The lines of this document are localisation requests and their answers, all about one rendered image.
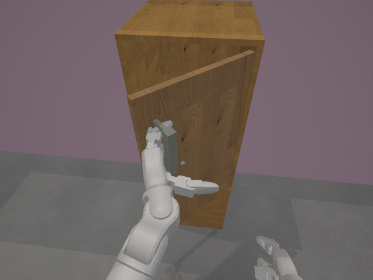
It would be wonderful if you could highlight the cupboard door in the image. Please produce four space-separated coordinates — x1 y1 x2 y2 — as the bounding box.
127 50 255 225

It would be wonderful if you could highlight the right robot hand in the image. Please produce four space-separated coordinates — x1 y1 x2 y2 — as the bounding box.
254 236 298 280

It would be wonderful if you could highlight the left robot hand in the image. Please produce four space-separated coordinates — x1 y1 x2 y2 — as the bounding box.
142 120 219 198

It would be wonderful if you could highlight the handle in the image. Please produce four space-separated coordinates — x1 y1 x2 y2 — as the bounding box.
153 119 178 176

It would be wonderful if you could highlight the robot left forearm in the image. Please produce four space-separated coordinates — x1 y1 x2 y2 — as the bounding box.
106 185 180 280

